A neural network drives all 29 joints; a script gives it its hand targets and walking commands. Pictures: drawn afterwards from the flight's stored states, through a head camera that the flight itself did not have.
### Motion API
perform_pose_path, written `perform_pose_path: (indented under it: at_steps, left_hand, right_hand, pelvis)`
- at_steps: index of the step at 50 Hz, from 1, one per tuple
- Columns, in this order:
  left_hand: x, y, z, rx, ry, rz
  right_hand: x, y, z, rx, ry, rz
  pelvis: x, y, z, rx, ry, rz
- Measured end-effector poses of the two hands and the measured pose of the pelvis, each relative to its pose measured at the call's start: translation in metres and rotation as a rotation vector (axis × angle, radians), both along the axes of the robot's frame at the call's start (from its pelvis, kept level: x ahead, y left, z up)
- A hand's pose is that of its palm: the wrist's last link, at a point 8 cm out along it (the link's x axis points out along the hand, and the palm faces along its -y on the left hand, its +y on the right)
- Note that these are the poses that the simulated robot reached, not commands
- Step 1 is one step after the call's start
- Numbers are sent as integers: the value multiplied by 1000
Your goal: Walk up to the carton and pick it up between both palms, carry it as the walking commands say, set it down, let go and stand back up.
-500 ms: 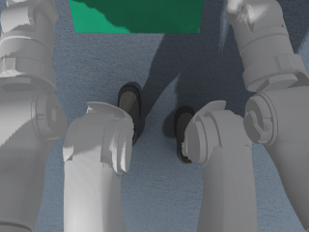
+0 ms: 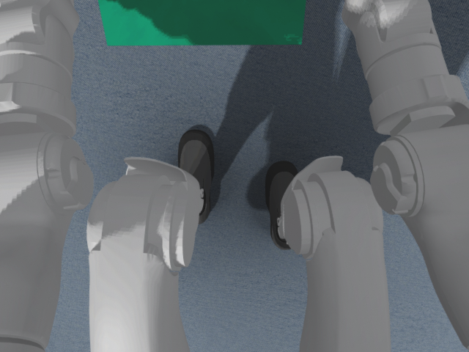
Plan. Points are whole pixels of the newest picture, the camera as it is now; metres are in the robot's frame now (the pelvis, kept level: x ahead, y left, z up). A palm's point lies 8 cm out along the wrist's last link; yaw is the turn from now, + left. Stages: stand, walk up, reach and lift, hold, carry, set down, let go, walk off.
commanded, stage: set down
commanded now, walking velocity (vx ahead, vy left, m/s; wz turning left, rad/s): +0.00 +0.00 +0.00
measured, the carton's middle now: out of the picture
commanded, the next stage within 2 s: none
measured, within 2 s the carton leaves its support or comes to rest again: rests again in 0.34 s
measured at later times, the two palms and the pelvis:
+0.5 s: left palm out of the picture +0.53 +0.25 -0.20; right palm out of the picture +0.55 -0.10 -0.20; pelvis +0.01 +0.00 +0.00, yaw +0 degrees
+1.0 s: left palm out of the picture +0.51 +0.25 -0.22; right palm out of the picture +0.55 -0.10 -0.21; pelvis +0.01 +0.00 +0.00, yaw +0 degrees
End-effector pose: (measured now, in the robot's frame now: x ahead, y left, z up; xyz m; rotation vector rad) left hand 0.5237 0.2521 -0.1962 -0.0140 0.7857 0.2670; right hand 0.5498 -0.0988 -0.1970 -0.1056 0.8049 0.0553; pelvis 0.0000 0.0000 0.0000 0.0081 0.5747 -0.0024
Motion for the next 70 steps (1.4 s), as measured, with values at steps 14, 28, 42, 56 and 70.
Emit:
perform_pose_path:
  at_steps: [14, 28, 42, 56, 70]
  left_hand:
    - [4, 1, -3, 3, 1, -17]
    - [6, 1, -5, 12, -1, -30]
    - [3, 2, -9, 18, -9, -28]
    - [-15, 0, -24, 17, 71, 1]
    - [-16, 21, -18, 58, 64, 26]
  right_hand:
    - [3, -1, -4, 10, -2, 4]
    - [5, -1, -7, 18, -5, 10]
    - [5, -2, -9, 16, -20, 14]
    - [3, -8, -11, -9, -19, 21]
    - [3, -36, -12, -62, -16, -10]
  pelvis:
    - [3, 0, -2, 0, 3, -3]
    - [6, 0, -3, 1, 6, -4]
    - [7, 1, -3, 1, 8, -5]
    - [7, 1, -3, 1, 8, -5]
    - [7, 1, -3, 0, 8, -6]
